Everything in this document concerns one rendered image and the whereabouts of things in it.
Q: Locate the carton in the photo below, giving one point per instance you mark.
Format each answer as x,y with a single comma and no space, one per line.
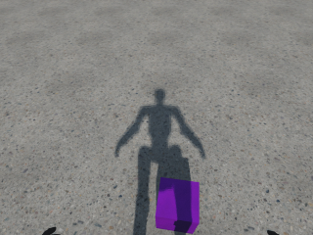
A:
178,205

